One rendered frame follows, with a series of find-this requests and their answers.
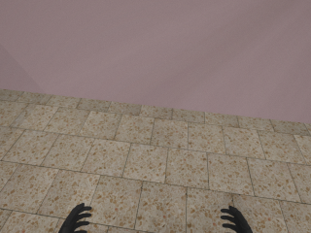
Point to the robot left hand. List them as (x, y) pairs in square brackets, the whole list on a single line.
[(70, 224)]

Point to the robot right hand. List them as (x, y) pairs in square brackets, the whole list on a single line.
[(241, 224)]

